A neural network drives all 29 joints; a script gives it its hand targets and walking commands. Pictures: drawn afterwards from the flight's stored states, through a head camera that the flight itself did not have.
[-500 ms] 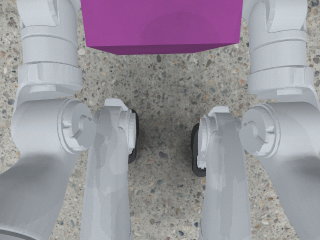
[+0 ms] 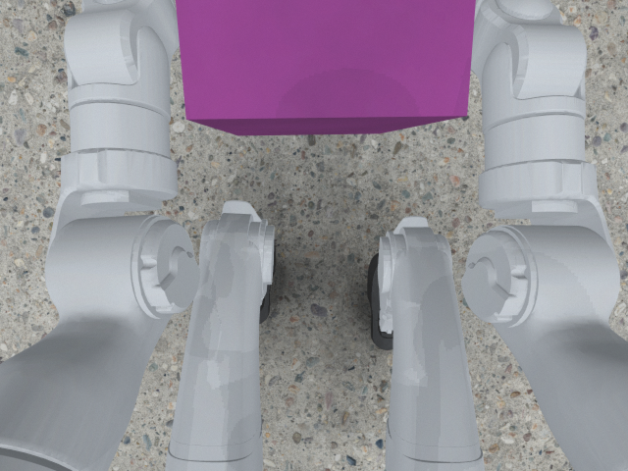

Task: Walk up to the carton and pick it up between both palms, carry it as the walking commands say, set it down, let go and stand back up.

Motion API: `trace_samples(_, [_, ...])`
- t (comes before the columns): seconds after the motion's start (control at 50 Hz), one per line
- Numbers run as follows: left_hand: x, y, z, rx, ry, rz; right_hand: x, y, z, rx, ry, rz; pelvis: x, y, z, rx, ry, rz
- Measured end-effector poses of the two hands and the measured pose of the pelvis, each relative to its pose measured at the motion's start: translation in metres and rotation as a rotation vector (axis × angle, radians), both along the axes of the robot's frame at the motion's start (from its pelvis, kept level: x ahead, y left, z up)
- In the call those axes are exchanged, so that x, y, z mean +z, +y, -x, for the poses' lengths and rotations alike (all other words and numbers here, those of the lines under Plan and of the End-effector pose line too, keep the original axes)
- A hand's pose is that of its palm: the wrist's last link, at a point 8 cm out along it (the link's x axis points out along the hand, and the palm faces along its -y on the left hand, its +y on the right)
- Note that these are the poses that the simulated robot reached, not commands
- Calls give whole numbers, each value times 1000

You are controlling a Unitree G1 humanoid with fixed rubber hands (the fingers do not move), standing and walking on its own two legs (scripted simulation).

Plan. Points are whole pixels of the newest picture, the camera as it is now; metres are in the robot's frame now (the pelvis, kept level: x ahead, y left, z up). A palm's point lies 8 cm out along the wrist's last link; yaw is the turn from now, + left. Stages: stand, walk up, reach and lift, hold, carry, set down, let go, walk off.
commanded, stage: reach and lift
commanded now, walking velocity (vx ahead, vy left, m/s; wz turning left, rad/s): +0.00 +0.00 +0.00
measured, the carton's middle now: out of the picture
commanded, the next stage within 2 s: none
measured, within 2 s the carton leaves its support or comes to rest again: neither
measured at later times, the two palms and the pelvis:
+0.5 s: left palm out of the picture +0.53 +0.19 +0.03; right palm out of the picture +0.54 -0.11 +0.02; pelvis +0.00 +0.00 +0.05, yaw +0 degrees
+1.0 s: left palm out of the picture +0.51 +0.18 +0.10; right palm out of the picture +0.51 -0.11 +0.09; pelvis +0.00 +0.00 +0.11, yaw +1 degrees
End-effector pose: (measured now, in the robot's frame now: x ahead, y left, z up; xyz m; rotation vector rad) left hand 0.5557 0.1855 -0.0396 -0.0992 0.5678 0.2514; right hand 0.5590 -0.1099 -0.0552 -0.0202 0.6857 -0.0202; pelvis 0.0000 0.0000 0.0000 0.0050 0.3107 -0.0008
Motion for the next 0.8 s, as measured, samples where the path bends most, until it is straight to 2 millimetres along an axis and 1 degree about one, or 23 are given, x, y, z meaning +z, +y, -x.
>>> trace_samples(0.54, [75, 0, 29, 4, 6, -4, 76, 0, 25, 16, -1, 8, 58, 1, 5, 9, -92, 4])
trace_samples(0.8, [112, -2, 41, -1, 11, -11, 113, -2, 37, 19, 1, 11, 88, 0, 4, 12, -139, 2])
